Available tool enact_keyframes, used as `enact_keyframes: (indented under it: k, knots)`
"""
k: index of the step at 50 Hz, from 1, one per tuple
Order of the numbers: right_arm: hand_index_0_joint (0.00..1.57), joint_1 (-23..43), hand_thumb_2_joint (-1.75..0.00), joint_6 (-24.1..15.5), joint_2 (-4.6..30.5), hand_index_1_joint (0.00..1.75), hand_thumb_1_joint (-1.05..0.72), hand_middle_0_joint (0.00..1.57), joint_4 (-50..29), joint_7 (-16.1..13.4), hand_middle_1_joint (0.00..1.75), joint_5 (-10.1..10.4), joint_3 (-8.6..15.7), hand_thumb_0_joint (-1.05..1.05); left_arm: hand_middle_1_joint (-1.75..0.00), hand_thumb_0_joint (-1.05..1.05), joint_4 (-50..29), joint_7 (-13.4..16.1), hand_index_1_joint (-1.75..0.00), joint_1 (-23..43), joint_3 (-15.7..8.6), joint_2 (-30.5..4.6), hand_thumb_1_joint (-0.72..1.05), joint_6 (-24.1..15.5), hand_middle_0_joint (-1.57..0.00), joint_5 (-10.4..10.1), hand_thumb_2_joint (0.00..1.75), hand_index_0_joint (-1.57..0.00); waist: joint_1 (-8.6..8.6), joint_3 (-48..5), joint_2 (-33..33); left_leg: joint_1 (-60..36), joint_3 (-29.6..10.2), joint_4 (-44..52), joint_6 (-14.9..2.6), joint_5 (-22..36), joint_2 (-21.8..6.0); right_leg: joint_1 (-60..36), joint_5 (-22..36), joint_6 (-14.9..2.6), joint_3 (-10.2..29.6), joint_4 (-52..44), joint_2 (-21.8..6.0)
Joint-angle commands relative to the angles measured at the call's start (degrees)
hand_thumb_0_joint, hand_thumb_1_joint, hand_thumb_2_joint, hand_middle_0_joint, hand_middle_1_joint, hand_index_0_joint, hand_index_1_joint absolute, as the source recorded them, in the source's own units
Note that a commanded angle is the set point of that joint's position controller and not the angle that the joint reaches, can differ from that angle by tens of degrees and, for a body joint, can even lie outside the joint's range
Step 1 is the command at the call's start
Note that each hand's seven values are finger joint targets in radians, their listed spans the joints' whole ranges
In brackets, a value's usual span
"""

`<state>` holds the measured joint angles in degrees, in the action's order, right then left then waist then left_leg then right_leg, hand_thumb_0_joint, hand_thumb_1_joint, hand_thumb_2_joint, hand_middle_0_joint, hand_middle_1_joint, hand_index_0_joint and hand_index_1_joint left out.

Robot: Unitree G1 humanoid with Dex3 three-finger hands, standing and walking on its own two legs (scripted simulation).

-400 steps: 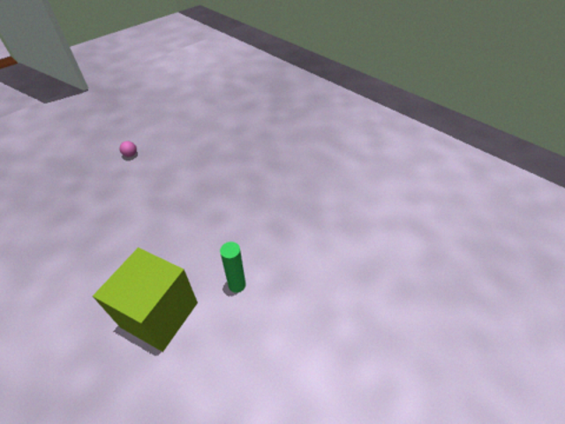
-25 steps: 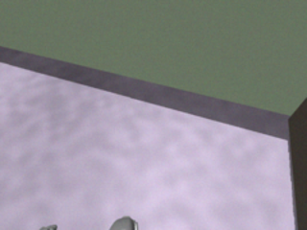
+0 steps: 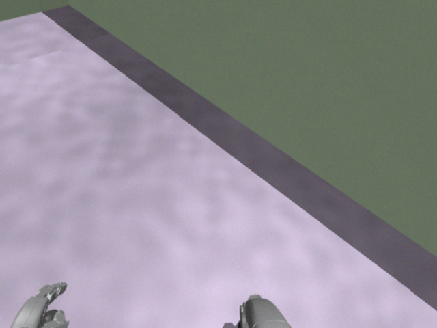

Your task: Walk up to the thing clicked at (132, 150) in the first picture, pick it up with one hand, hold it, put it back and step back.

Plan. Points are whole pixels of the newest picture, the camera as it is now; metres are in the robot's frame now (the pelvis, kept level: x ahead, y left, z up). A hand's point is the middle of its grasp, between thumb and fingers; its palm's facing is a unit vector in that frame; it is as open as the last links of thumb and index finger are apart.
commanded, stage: walk up
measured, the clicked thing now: out of the picture +0.61 +1.33 -0.72
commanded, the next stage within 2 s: none
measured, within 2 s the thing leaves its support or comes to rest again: neither
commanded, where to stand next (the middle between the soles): +0.10 -0.03 m, yaw +59 degrees
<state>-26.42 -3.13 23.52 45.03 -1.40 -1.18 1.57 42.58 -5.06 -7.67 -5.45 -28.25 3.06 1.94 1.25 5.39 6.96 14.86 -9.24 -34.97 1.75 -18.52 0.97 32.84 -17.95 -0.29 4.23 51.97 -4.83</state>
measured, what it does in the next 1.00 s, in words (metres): steps to the right, turning left: right foot, then left foot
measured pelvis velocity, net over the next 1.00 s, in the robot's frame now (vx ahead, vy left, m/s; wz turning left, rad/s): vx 0.06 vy -0.09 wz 0.80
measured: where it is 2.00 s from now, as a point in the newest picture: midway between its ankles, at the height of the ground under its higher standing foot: outside the picture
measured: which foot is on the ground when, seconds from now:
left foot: down 0.00-0.08, up 0.10-0.46, down 0.48-0.72, up 0.74-1.00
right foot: up 0.00-0.06, down 0.08-1.00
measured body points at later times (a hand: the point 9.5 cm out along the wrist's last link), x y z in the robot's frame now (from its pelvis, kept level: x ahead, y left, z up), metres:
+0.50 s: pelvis +0.06 -0.09 -0.02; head +0.10 -0.05 +0.43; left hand -0.01 +0.26 -0.13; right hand +0.31 -0.34 -0.11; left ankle +0.05 +0.04 -0.73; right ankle +0.14 -0.19 -0.72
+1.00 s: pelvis +0.06 -0.09 -0.01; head +0.08 -0.07 +0.44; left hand -0.15 +0.20 -0.10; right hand +0.37 -0.24 -0.11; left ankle +0.00 +0.04 -0.72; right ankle +0.16 -0.20 -0.72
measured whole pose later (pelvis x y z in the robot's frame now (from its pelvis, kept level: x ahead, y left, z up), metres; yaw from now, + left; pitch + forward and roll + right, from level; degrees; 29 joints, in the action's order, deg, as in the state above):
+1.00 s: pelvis +0.06 -0.09 -0.01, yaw +46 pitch -2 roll +2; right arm -12.5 1.4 25.0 46.4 2.7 -0.4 4.3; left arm 45.4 -0.7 -15.2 -3.6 -26.8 -1.0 2.2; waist -3.0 6.6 0.8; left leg 23.3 0.5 -43.1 0.4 -19.7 -0.6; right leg 17.2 -22.5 2.2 -10.7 43.1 -12.5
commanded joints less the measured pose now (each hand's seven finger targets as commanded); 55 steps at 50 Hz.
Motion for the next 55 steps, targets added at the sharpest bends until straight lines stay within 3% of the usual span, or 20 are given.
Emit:
enact_keyframes:
  k: [1,3,5,6,10,19,22,23,25,26,28,34,36,37,42,49,51,52,53,55]
  knots:
    - [0.2,5.5,-0.9,-0.5,17.1,0.3,-0.9,0.2,-6.8,-1.9,0.3,-0.3,5.8,0.0,-0.3,0.0,-6.0,1.8,-0.3,1.5,-2.1,-5.3,0.9,-3.1,-0.2,-1.4,0.9,-0.2,-3.12,-5.2,-17.8,8.2,-7.7,-1.1,-9.91,33.6,-5.8,-13.8,3.9,-1.73,-4.4,-11.6,4.3]
    - [0.2,5.2,-0.9,0.6,13.0,0.3,-0.9,0.2,-7.3,-2.0,0.3,0.6,4.4,0.0,-0.3,0.0,-3.9,2.8,-0.3,-6.0,-3.0,-7.9,0.9,-3.5,-0.2,-0.8,0.9,-0.2,-7.19,-9.5,-10.5,14.0,-4.5,-12.7,-5.66,20.7,-0.5,-27.2,7.4,-3.82,-1.5,-20.9,2.9]
    - [0.2,0.8,-0.9,1.6,9.3,0.3,-0.9,0.2,-7.5,-3.0,0.3,0.9,3.7,0.0,-0.3,0.0,-5.6,3.3,-0.3,-3.7,-4.2,-15.3,0.9,-3.4,-0.2,0.2,0.9,-0.2,-4.55,-13.4,11.9,27.1,7.4,-33.7,-2.64,-15.7,3.2,-31.1,-1.0,-9.79,27.3,-32.9,-23.6]
    - [0.2,1.2,-0.9,1.8,13.3,0.3,-0.9,0.2,-6.2,-3.6,0.3,0.3,5.2,0.0,-0.3,0.0,-6.2,3.1,-0.3,1.6,-4.0,-15.3,0.9,-3.2,-0.2,0.0,0.9,-0.2,-2.9,-11.3,12.0,24.7,6.4,-38.4,-2.6,-16.1,-0.1,-24.6,-7.2,-14.07,32.5,-35.6,-24.4]
    - [0.2,1.6,-0.9,2.4,12.6,0.3,-0.9,0.2,-2.8,-0.1,0.3,1.0,5.2,0.0,-0.3,0.0,-3.2,3.6,-0.3,2.4,-2.7,-11.4,0.9,-3.6,-0.2,-0.2,0.9,-0.2,-2.28,-4.9,9.3,19.1,7.0,-28.2,-3.15,-6.8,-3.5,-17.0,-8.6,-11.06,8.5,-29.1,-12.8]
    - [0.2,10.2,-0.9,3.3,10.8,0.3,-0.9,0.2,-4.3,2.9,0.3,-0.8,5.7,0.0,-0.3,0.0,-2.6,4.4,-0.3,-1.9,-1.8,-12.1,0.9,-4.6,-0.2,-1.6,0.9,-0.2,-3.14,-7.3,2.7,9.7,12.0,-12.9,-2.15,-2.5,-1.7,-18.5,19.3,-8.84,-3.7,-22.0,-18.9]
    - [0.2,8.2,-0.9,3.2,11.7,0.3,-0.9,0.2,-4.7,2.9,0.3,0.0,6.2,0.0,-0.3,0.0,-3.0,4.5,-0.3,-1.7,-1.5,-12.8,0.9,-4.0,-0.2,-1.6,0.9,-0.2,-1.13,-7.9,2.9,1.4,12.6,-2.8,-3.92,0.7,0.3,-14.0,12.7,-6.18,-7.5,-15.6,-19.0]
    - [0.2,6.4,-0.9,3.0,13.1,0.3,-0.9,0.2,-4.2,2.6,0.3,-0.4,7.0,0.0,-0.3,0.0,-2.7,4.6,-0.3,-3.2,-1.0,-11.3,0.9,-3.7,-0.2,-1.5,0.9,-0.2,-0.04,-9.6,-0.7,-5.5,8.4,0.4,-5.76,-0.7,0.4,-8.8,6.9,-3.95,-8.7,-8.7,-17.2]
    - [0.2,8.4,-0.9,2.9,23.6,0.3,-0.9,0.2,-6.7,1.8,0.3,-0.8,9.2,0.0,-0.3,0.0,-4.8,5.2,-0.3,-2.7,0.3,-7.4,0.9,-3.2,-0.2,-2.6,0.9,-0.2,0.89,-7.6,-24.7,-5.3,-26.9,12.8,-17.33,3.6,-17.4,6.7,-21.2,2.59,-11.1,6.1,-1.3]
    - [0.2,8.0,-0.9,2.8,23.7,0.3,-0.9,0.2,-6.0,1.8,0.3,-0.6,9.6,0.0,-0.3,0.0,-4.1,5.8,-0.3,1.5,-0.7,-11.3,0.9,-3.7,-0.2,-1.8,0.9,-0.2,3.14,-6.2,-19.6,-0.1,-30.5,13.1,-20.29,7.3,-18.3,2.0,-21.9,1.75,-5.2,8.7,-1.8]
    - [0.2,12.8,-0.9,3.0,17.7,0.3,-0.9,0.2,-7.5,1.0,0.3,0.0,7.5,0.0,-0.3,0.0,-1.6,5.8,-0.3,-5.6,-0.7,-9.6,0.9,-4.1,-0.2,-2.5,0.9,-0.2,-1.09,-8.3,-15.3,-4.6,-13.0,4.0,-16.51,20.1,-12.1,2.1,-15.8,1.12,-4.8,8.4,-2.9]
    - [0.2,16.7,-0.9,4.4,15.0,0.3,-0.9,0.2,-9.8,1.6,0.3,-0.4,6.9,0.0,-0.3,0.0,1.3,6.9,-0.3,-12.5,-1.1,-7.6,0.9,-5.7,-0.2,-1.7,0.9,-0.2,-4.96,-10.4,-14.2,9.3,-11.6,-4.6,-11.77,21.3,-5.8,-19.6,-3.5,-1.63,-6.2,-17.4,3.1]
    - [0.2,17.4,-0.9,4.4,8.8,0.3,-0.9,0.2,-11.5,1.5,0.3,-0.1,5.2,0.0,-0.3,0.0,0.3,7.4,-0.3,-11.6,-3.9,-18.5,0.9,-6.4,-0.2,0.5,0.9,-0.2,-7.0,-6.3,10.6,29.9,3.6,-23.9,-3.66,-9.6,7.0,-26.9,-5.2,-9.58,25.2,-34.8,-22.3]
    - [0.2,16.2,-0.9,4.7,12.9,0.3,-0.9,0.2,-10.4,0.6,0.3,-1.0,6.4,0.0,-0.3,0.0,-0.8,7.3,-0.3,-6.0,-4.4,-20.9,0.9,-6.1,-0.2,0.3,0.9,-0.2,-4.3,-5.0,9.7,29.6,0.6,-33.4,-2.81,-16.5,0.4,-22.7,-0.3,-17.95,32.5,-35.3,-31.4]
    - [0.2,12.7,-0.9,4.2,12.6,0.3,-0.9,0.2,-5.5,3.6,0.3,-0.1,6.9,0.0,-0.3,0.0,0.2,6.9,-0.3,-4.9,-2.8,-13.3,0.9,-6.8,-0.2,0.2,0.9,-0.2,-2.54,-1.3,3.1,21.6,6.1,-26.7,-1.41,-3.0,-1.9,-20.8,4.7,-9.22,-0.6,-28.1,-13.5]
    - [0.2,11.2,-0.9,2.0,10.7,0.3,-0.9,0.2,-1.0,2.4,0.3,1.0,6.2,0.0,-0.3,0.0,-1.6,4.7,-0.3,-5.0,-2.0,-11.6,0.9,-4.6,-0.2,-0.8,0.9,-0.2,-2.33,-7.3,2.8,-1.4,15.8,-0.3,-1.39,4.4,2.8,-14.9,6.0,-6.96,-10.2,-15.0,-13.0]
    - [0.2,7.5,-0.9,1.0,16.5,0.3,-0.9,0.2,0.2,1.0,0.3,0.0,7.7,0.0,-0.3,0.0,-1.6,4.6,-0.3,-7.7,0.2,-5.7,0.9,-3.6,-0.2,-1.2,0.9,-0.2,0.29,-8.6,-12.7,-11.8,-2.0,8.8,-6.45,-5.1,-3.7,-1.9,-5.5,-2.5,-12.8,3.4,-7.4]
    - [0.2,7.3,-0.9,0.7,22.8,0.3,-0.9,0.2,-1.7,0.5,0.3,-0.4,8.5,0.0,-0.3,0.0,-3.5,4.7,-0.3,-5.8,0.7,-4.5,0.9,-3.3,-0.2,-1.5,0.9,-0.2,0.74,-7.7,-21.7,-8.2,-30.0,15.6,-15.04,-8.5,-19.4,8.2,-18.3,0.22,-10.0,9.3,-0.4]
    - [0.2,7.9,-0.9,1.0,25.0,0.3,-0.9,0.2,-0.7,0.3,0.3,0.4,9.0,0.0,-0.3,0.0,-2.4,5.8,-0.3,-1.7,-0.8,-10.3,0.9,-3.4,-0.2,-1.2,0.9,-0.2,2.34,-4.8,-17.7,0.0,-35.2,17.8,-20.29,-12.8,-22.3,4.6,-21.3,-0.37,-3.0,11.6,-2.7]
    - [0.2,13.6,-0.9,0.8,17.9,0.3,-0.9,0.2,-1.4,-0.4,0.3,0.5,6.4,0.0,-0.3,0.0,0.5,5.5,-0.3,-6.5,-0.7,-9.1,0.9,-3.3,-0.2,-1.9,0.9,-0.2,-1.6,-3.7,-12.5,-0.7,-17.9,10.4,-15.45,-1.3,-14.4,3.6,-14.0,-0.67,-1.6,9.3,-4.2]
